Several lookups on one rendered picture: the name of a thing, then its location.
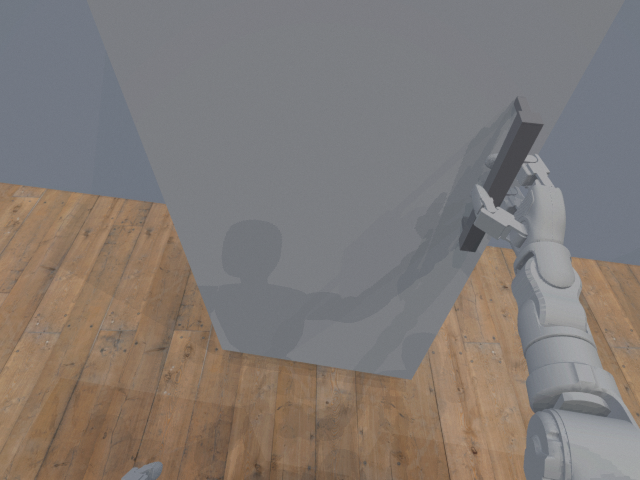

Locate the robot right upper arm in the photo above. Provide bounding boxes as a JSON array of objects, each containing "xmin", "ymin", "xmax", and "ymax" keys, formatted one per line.
[{"xmin": 523, "ymin": 408, "xmax": 640, "ymax": 480}]

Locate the handle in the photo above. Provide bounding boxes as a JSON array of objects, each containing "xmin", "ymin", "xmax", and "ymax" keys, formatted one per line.
[{"xmin": 459, "ymin": 96, "xmax": 544, "ymax": 252}]

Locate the robot right forearm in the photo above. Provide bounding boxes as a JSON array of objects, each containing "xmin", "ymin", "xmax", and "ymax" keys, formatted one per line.
[{"xmin": 511, "ymin": 241, "xmax": 640, "ymax": 432}]

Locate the right robot hand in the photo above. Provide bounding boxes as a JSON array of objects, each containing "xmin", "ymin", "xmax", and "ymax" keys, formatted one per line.
[{"xmin": 469, "ymin": 153, "xmax": 566, "ymax": 257}]

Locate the fridge door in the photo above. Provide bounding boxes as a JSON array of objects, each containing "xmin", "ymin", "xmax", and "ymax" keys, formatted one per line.
[{"xmin": 87, "ymin": 0, "xmax": 625, "ymax": 380}]

